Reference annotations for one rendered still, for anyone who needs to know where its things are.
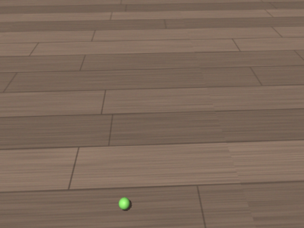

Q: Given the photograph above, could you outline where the ball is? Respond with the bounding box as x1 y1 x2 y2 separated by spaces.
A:
119 197 130 209

